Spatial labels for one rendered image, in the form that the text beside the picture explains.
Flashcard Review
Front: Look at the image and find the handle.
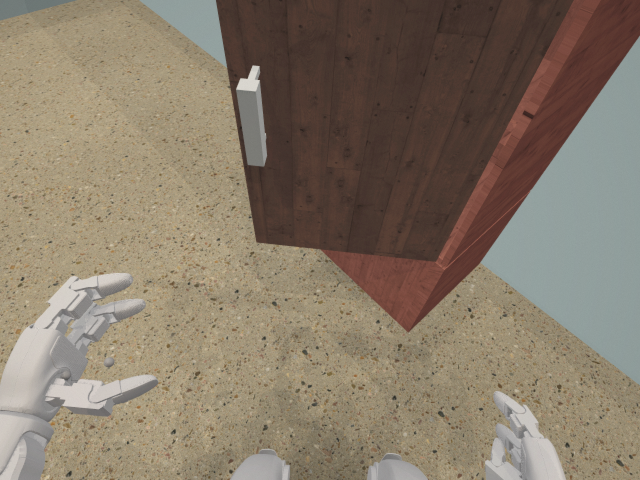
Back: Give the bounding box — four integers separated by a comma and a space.
236, 66, 267, 167

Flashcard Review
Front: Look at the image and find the left robot hand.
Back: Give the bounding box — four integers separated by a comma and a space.
0, 273, 158, 422

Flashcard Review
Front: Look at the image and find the cupboard door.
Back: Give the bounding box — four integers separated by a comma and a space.
216, 0, 574, 262

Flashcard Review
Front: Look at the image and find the robot left thigh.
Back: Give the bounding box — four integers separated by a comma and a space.
230, 454, 290, 480

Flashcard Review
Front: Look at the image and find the right robot hand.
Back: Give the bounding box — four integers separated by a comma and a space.
485, 391, 566, 480

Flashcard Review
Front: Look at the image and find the robot left forearm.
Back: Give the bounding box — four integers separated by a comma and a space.
0, 411, 54, 480

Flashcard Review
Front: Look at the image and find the robot right shin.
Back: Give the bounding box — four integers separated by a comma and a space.
381, 453, 402, 461

